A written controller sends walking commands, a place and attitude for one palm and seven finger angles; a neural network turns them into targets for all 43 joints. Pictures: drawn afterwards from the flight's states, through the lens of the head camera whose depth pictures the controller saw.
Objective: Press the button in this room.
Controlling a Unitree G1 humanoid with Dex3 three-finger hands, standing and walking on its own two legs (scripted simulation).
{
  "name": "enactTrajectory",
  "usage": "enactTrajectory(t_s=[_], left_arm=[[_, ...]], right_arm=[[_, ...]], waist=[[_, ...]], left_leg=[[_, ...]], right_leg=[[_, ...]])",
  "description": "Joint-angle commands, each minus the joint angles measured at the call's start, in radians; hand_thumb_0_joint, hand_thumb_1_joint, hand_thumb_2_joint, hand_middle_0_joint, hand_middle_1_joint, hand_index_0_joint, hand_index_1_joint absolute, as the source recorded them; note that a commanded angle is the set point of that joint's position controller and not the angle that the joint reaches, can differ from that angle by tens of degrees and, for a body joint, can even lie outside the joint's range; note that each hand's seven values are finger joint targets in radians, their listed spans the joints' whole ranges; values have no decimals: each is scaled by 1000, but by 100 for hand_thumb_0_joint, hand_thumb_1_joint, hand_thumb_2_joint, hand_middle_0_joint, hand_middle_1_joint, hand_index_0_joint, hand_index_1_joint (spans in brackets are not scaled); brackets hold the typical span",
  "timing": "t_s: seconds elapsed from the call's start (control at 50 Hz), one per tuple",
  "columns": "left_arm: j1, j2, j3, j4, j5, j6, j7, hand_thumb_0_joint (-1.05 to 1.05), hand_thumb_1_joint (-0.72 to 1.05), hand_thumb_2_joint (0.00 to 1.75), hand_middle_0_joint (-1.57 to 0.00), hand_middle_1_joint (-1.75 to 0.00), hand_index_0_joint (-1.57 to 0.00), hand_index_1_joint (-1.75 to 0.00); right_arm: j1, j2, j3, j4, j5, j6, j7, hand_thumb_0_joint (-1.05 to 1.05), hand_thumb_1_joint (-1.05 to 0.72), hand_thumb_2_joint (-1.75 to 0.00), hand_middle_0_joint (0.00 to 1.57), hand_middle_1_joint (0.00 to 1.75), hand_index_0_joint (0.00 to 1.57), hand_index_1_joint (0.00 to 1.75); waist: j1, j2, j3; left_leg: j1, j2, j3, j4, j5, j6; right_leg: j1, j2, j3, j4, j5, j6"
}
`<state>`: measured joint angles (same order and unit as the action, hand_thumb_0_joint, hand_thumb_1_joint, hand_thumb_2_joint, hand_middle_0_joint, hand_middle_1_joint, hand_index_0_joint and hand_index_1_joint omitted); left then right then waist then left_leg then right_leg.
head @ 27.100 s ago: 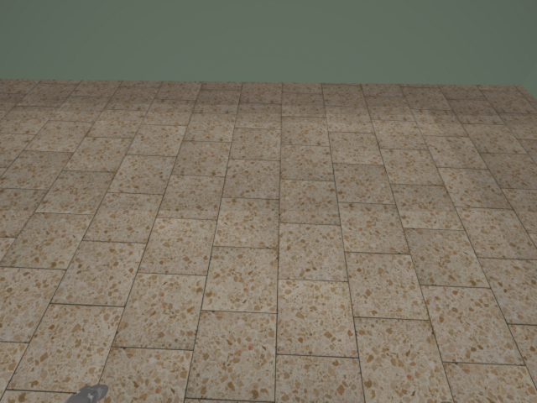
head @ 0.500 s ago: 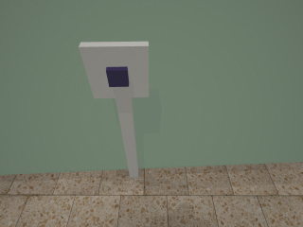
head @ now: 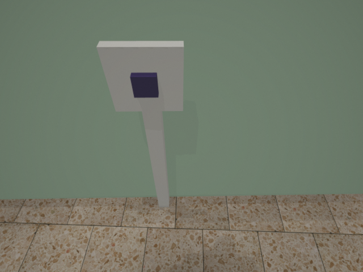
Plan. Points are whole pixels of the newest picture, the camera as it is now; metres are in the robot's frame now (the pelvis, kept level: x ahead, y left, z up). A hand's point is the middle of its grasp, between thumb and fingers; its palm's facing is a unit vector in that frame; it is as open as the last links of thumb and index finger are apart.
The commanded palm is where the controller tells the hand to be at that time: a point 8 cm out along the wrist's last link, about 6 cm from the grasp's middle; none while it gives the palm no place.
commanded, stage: look again from close up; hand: left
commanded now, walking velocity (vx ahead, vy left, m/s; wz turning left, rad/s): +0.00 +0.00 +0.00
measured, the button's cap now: (145, 84) +0.54 +0.12 +0.12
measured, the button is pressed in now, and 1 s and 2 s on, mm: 0 0 0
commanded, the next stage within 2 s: shuffle to correct the standing spot in 0.34 s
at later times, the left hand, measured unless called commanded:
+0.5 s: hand out of the picture +0.04 +0.18 -0.18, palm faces -0.02 -0.98 -0.19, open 7.3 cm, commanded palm none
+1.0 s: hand out of the picture -0.03 +0.10 -0.19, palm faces +0.09 -0.99 -0.12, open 7.3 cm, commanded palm none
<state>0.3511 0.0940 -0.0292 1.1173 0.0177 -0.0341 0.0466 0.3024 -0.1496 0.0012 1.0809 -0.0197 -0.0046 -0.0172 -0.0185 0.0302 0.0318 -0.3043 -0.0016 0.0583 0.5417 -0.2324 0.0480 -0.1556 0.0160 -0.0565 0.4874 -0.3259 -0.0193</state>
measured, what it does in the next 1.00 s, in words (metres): shifts its weight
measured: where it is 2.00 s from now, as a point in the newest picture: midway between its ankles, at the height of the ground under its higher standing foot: outside the picture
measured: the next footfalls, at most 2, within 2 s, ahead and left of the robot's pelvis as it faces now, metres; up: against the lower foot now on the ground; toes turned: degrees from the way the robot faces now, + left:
right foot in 1.36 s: +0.15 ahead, -0.26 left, +0.00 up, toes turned -2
left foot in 1.68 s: +0.12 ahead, -0.04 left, +0.00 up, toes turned +8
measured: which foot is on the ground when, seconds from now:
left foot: down 0.00-1.00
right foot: down 0.00-1.00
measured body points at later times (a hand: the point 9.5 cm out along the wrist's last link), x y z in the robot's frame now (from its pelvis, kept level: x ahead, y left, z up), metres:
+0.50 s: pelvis +0.02 +0.00 +0.00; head +0.03 +0.01 +0.45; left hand +0.04 +0.23 -0.16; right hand +0.05 -0.23 -0.15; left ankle +0.04 +0.09 -0.73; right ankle -0.04 -0.11 -0.73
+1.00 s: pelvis +0.05 -0.04 -0.01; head +0.07 -0.01 +0.43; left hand -0.03 +0.16 -0.18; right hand +0.08 -0.27 -0.16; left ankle +0.06 +0.05 -0.74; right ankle -0.04 -0.11 -0.73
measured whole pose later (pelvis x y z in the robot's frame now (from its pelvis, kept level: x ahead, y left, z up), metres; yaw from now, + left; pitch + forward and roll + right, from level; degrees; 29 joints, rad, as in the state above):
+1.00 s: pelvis +0.05 -0.04 -0.01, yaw +3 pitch +0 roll -1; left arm 0.43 0.14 0.01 1.09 0.03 0.01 0.03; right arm 0.25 -0.13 -0.02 1.08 -0.02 0.00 -0.05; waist 0.01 -0.05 0.04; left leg -0.34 0.04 0.12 0.65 -0.31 0.05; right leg -0.12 0.07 -0.13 0.56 -0.45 -0.08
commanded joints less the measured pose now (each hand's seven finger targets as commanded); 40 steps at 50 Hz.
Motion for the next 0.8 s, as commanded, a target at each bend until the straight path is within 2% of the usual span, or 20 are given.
enactTrajectory(t_s=[0.0,0.06,0.08,0.18,0.32,0.4,0.44,0.48,0.56,0.6,0.64,0.66,0.68,0.72,0.74,0.76,0.78], left_arm=[[44,115,23,-62,-3,-14,6,0,90,90,-20,-30,-20,-30],[51,119,23,-67,-5,-5,5,0,90,90,-20,-30,-20,-30],[51,122,23,-69,-4,-4,4,0,90,90,-20,-30,-20,-30],[42,150,29,-81,-3,3,3,0,90,90,-20,-30,-20,-30],[27,172,32,-83,-4,8,2,0,90,90,-20,-30,-20,-30],[20,177,33,-80,-4,11,1,0,90,90,-20,-30,-20,-30],[27,168,32,-69,-4,15,0,0,90,90,-20,-30,-20,-30],[32,159,31,-62,-1,21,-3,0,90,90,-20,-30,-20,-30],[44,148,36,-67,11,37,-15,0,90,90,-20,-30,-20,-30],[53,143,40,-73,16,39,-19,0,90,90,-20,-30,-20,-30],[62,139,44,-76,17,40,-23,0,90,90,-20,-30,-20,-30],[69,138,47,-76,16,40,-25,0,90,90,-20,-30,-20,-30],[77,140,49,-76,17,38,-27,0,90,90,-20,-30,-20,-30],[112,141,55,-71,15,35,-27,0,90,90,-20,-30,-20,-30],[132,152,58,-67,15,33,-24,0,90,90,-20,-30,-20,-30],[149,173,64,-62,15,33,-20,0,90,90,-20,-30,-20,-30],[163,174,65,-62,16,33,-15,0,90,90,-20,-30,-20,-30]], right_arm=[[54,-76,-2,-63,1,-24,1,0,-90,-90,20,30,20,30],[37,-94,-2,-62,2,-27,-3,0,-90,-90,20,30,20,30],[31,-95,-2,-63,2,-28,-4,0,-90,-90,20,30,20,30],[10,-111,-1,-55,3,-31,-7,0,-90,-90,20,30,20,30],[-8,-125,-2,-39,4,-34,-12,0,-90,-90,20,30,20,30],[-13,-130,-3,-30,6,-33,-13,0,-90,-90,20,30,20,30],[-15,-121,-2,-21,5,-32,-14,0,-90,-90,20,30,20,30],[-7,-125,-5,-14,3,-28,-15,0,-90,-90,20,30,20,30],[7,-159,-28,-19,-2,-15,-21,0,-90,-90,20,30,20,30],[15,-172,-38,-25,-4,-11,-25,0,-90,-90,20,30,20,30],[24,-175,-47,-32,-4,-9,-27,0,-90,-90,20,30,20,30],[22,-174,-49,-36,-5,-8,-27,0,-90,-90,20,30,20,30],[17,-166,-51,-40,-4,-7,-28,0,-90,-90,20,30,20,30],[-3,-144,-47,-50,-5,-10,-25,0,-90,-90,20,30,20,30],[-11,-118,-41,-55,-3,-13,-23,0,-90,-90,20,30,20,30],[-17,-85,-32,-58,-2,-13,-23,0,-90,-90,20,30,20,30],[-37,-64,-27,-67,-5,-10,-23,0,-90,-90,20,30,20,30]], waist=[[3,-41,33],[14,-66,37],[18,-50,35],[26,-46,19],[26,-29,-14],[25,-24,-12],[24,-19,-7],[22,-31,5],[17,22,52],[16,40,38],[15,55,12],[19,51,5],[24,16,2],[40,-50,-8],[45,-118,-5],[46,-215,8],[53,-273,32]], left_leg=[[34,92,-125,-91,72,9],[37,101,-129,-112,97,14],[41,101,-130,-116,111,17],[73,105,-118,-117,195,17],[125,112,-106,-117,285,14],[135,116,-105,-121,301,14],[142,121,-107,-131,265,15],[130,139,-137,-151,199,28],[98,208,-258,-233,-9,78],[104,234,-308,-240,-39,103],[100,247,-325,-232,-42,114],[67,242,-316,-221,-55,110],[35,229,-296,-194,-31,102],[-68,164,-187,-109,-23,60],[-112,109,-97,-28,-12,36],[-160,42,-7,78,-60,9],[-209,20,33,174,-177,-3]], right_leg=[[-114,-98,112,-74,43,-48],[-94,-95,105,-63,75,-37],[-87,-96,103,-61,89,-35],[-61,-103,101,-62,157,-25],[-40,-109,101,-66,218,-18],[-32,-109,99,-73,222,-14],[-40,-106,89,-77,181,-11],[-48,-90,59,-60,102,-7],[-141,-60,10,13,-41,-9],[-175,-54,8,47,-68,-10],[-179,-53,11,57,-74,-12],[-151,-54,15,39,-62,-13],[-111,-57,24,1,-35,-17],[-2,-93,63,-80,-4,-31],[43,-131,115,-127,28,-49],[68,-192,183,-174,98,-83],[79,-242,220,-189,259,-123]])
